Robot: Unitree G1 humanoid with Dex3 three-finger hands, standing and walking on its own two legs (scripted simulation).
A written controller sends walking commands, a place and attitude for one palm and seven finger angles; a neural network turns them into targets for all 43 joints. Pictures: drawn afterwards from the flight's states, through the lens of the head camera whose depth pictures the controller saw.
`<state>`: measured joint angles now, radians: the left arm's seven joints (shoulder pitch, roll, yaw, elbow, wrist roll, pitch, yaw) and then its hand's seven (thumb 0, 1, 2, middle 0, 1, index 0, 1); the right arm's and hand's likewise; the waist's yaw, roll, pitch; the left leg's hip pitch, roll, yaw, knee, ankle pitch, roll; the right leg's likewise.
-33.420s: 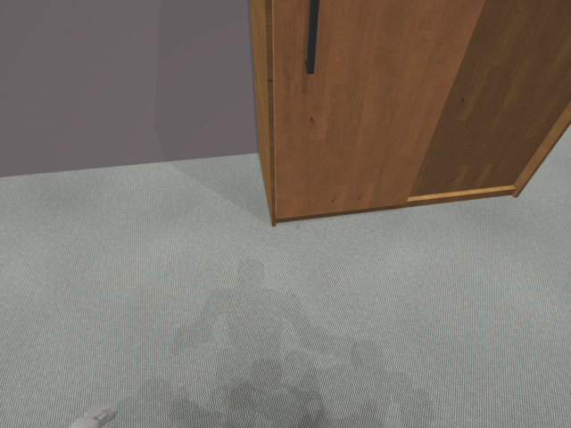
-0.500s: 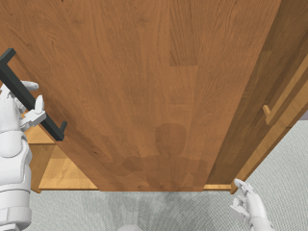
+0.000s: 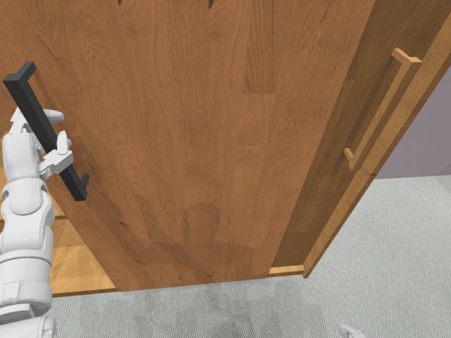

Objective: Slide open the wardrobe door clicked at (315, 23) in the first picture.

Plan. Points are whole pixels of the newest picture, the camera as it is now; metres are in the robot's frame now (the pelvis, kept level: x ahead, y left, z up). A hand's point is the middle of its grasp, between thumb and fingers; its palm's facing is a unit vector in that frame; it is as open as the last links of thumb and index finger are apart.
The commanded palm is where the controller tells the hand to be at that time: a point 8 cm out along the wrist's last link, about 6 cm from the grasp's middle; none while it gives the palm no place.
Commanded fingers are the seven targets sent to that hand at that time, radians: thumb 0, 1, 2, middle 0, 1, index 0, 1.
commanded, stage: stop walking and hold the door there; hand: left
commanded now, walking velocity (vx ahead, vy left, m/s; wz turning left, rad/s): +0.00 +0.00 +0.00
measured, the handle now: (58, 141) +0.41 +0.33 +0.13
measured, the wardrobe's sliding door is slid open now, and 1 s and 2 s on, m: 0.42 0.42 0.42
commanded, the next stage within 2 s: loosen the grip on the handle in 1.68 s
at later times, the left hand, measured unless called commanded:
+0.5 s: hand (64, 153) +0.37 +0.30 +0.15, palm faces +0.47 -0.85 -0.24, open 5.8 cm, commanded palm +0.32 +0.33 +0.12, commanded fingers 0.00 0.90 0.90 -0.45 -1.40 -0.45 -1.40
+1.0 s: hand (64, 160) +0.37 +0.31 +0.12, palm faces +0.26 -0.95 -0.18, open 5.1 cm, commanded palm +0.34 +0.35 +0.12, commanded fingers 0.00 0.90 0.90 -0.45 -1.40 -0.45 -1.40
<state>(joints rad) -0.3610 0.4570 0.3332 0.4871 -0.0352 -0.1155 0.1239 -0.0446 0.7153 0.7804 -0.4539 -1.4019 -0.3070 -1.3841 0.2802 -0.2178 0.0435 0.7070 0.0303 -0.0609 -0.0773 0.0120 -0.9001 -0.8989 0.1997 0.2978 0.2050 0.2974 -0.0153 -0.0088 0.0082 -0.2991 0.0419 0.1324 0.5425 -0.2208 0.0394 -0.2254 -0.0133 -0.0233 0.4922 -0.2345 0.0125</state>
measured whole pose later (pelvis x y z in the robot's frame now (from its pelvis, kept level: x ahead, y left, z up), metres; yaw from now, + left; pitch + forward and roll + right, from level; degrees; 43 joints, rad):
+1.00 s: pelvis -0.03 +0.09 +0.00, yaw +6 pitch -1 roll +0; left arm -0.55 0.30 0.14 0.43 -0.04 -0.15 0.06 -0.13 0.73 0.83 -0.44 -1.40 -0.41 -1.40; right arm 0.14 -0.17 0.03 0.67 0.03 -0.06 -0.06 0.01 -0.90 -0.90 0.20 0.30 0.20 0.30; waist 0.01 -0.01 0.18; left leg -0.31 0.05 0.10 0.57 -0.23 0.01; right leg -0.40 -0.03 -0.07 0.86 -0.44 0.03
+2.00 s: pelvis -0.05 +0.11 +0.00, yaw +6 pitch +2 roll +0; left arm -0.70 0.28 0.16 0.77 -0.05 -0.07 0.05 -0.02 0.32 0.64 -0.45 -1.40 -0.48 -1.40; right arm 0.30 -0.24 0.00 0.70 0.02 -0.11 -0.01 0.01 -0.90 -0.90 0.20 0.30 0.21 0.30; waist -0.06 -0.02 -0.01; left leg -0.31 0.01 0.08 0.53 -0.26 0.02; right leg -0.34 0.00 -0.07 0.52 -0.22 -0.04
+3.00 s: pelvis -0.04 +0.13 +0.00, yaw +5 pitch +3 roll -1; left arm -0.51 0.36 0.26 0.62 -0.08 -0.13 -0.02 -0.02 -0.54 0.20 -0.30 -1.17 -0.30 -1.17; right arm 0.31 -0.26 0.00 0.69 0.03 -0.03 -0.03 0.01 -0.90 -0.90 0.20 0.30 0.21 0.30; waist -0.05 0.01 -0.02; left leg -0.31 0.01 0.09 0.54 -0.28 0.04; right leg -0.33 0.00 -0.05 0.51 -0.22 -0.02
